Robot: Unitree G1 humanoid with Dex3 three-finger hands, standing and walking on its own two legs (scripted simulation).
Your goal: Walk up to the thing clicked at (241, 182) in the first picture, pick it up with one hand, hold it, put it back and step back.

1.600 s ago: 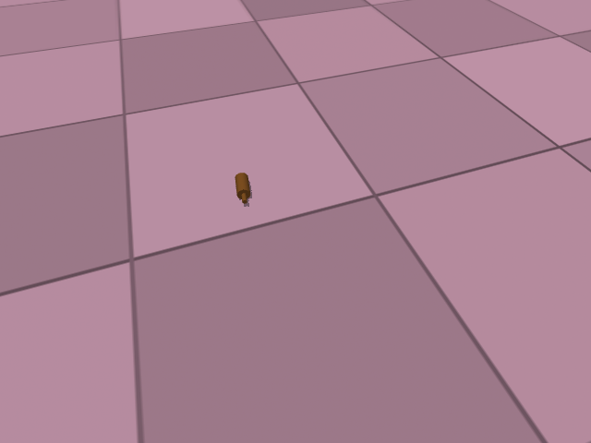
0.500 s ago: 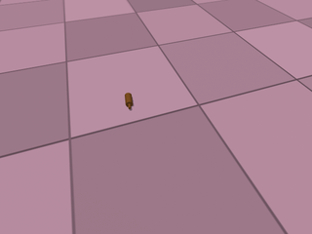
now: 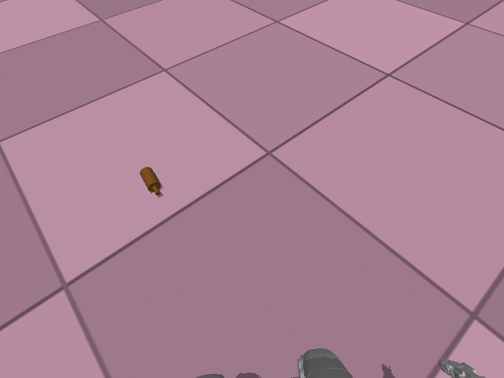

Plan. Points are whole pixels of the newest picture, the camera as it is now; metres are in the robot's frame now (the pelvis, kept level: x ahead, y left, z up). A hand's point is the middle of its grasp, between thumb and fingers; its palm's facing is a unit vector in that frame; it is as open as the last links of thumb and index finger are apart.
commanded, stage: walk up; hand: left
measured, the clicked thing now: (151, 182) +1.07 +0.52 -0.73
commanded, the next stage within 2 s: none
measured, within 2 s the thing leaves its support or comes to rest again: neither
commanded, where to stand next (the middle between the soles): +0.65 +0.72 m, yaw -59 degrees
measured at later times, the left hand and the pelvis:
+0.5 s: hand (63, 275) +0.33 +0.40 -0.12, palm faces -0.29 -0.77 -0.57, open 7.4 cm; pelvis +0.17 +0.13 -0.02, yaw -16 degrees
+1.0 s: hand (32, 199) +0.53 +0.56 -0.13, palm faces -0.44 -0.66 -0.62, open 7.4 cm; pelvis +0.33 +0.30 -0.03, yaw -29 degrees
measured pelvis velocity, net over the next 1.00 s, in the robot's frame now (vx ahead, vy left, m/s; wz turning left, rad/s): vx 0.33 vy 0.30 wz -0.51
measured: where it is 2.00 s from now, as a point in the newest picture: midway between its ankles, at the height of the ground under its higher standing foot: (88, 279)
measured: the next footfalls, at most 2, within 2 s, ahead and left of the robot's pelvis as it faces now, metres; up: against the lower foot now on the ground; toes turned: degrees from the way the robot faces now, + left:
right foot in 0.26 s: +0.18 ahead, -0.07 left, +0.00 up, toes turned -16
left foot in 0.60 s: +0.39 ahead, +0.32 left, +0.00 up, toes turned -18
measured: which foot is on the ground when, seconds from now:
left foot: down 0.00-0.26, up 0.28-0.58, down 0.60-0.92, up 0.94-1.00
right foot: up 0.00-0.24, down 0.26-0.62, up 0.64-0.90, down 0.92-1.00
